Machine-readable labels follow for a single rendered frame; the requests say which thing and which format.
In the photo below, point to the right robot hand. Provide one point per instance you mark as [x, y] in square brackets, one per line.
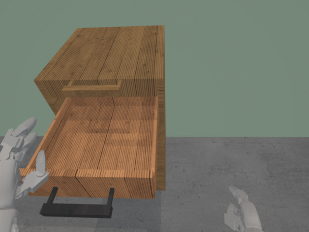
[246, 214]

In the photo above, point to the left robot hand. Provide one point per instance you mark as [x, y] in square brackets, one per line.
[14, 147]

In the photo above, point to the cabinet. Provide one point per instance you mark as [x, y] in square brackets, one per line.
[132, 57]

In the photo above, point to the left robot forearm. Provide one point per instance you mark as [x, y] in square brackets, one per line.
[8, 220]

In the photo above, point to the handle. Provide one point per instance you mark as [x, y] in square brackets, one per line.
[51, 209]
[92, 91]

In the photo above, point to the drawer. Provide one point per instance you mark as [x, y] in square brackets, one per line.
[98, 143]

